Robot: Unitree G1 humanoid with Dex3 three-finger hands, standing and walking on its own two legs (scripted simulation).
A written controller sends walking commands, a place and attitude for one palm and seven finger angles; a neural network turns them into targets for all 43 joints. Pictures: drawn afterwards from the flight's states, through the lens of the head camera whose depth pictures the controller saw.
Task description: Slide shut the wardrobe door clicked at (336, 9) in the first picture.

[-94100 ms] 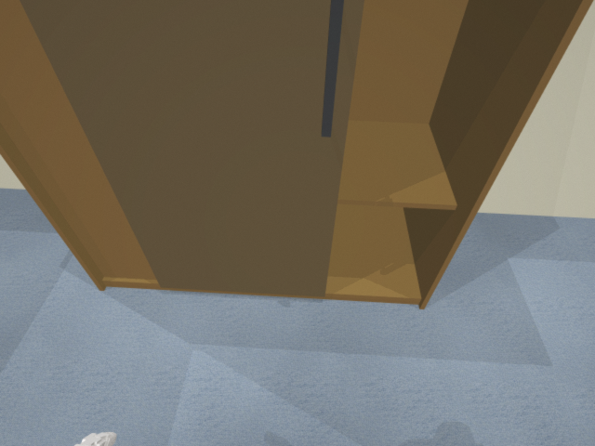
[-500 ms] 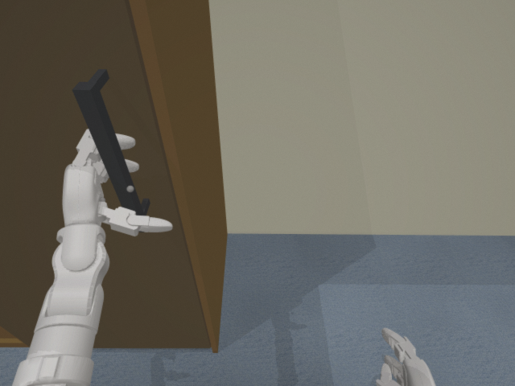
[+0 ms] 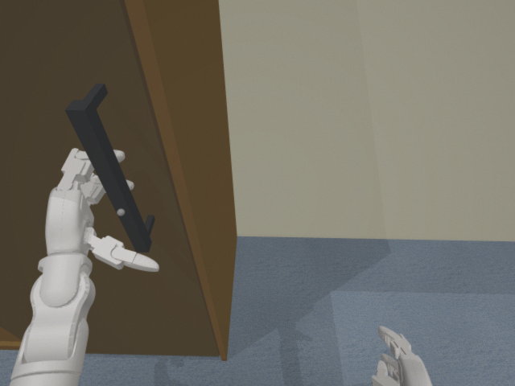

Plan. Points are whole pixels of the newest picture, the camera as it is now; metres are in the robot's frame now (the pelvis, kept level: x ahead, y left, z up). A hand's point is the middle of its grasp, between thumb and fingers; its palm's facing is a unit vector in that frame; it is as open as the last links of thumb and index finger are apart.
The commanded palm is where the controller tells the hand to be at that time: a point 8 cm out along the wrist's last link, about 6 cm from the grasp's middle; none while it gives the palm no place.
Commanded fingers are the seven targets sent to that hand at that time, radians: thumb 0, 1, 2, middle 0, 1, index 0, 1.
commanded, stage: slip the hand off the handle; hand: left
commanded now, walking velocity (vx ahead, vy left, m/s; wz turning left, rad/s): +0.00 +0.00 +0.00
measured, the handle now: (124, 180) +0.33 +0.23 +0.18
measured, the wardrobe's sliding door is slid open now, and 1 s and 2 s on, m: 0.00 0.00 0.00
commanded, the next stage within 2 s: draw the hand back to the body in 1.02 s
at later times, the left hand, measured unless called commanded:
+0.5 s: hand (73, 224) +0.27 +0.28 +0.15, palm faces +0.34 -0.92 -0.22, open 14.7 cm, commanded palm +0.22 +0.32 +0.16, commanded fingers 0.00 -0.55 0.20 -0.25 -1.15 -0.25 -1.15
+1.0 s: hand (44, 283) +0.18 +0.27 +0.15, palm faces +0.34 -0.90 -0.25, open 14.7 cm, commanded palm +0.13 +0.31 +0.16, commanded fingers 0.00 -0.55 0.20 -0.25 -1.15 -0.25 -1.15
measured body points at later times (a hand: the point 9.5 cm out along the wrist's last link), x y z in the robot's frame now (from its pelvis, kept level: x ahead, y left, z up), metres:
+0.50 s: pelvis -0.01 -0.01 -0.01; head -0.01 -0.01 +0.44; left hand +0.24 +0.33 +0.16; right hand +0.16 -0.25 -0.09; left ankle +0.01 +0.12 -0.73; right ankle +0.01 -0.12 -0.73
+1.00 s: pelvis +0.00 +0.00 -0.01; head -0.02 +0.00 +0.44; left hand +0.16 +0.32 +0.16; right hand +0.20 -0.20 -0.07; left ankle +0.01 +0.12 -0.73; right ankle +0.01 -0.12 -0.73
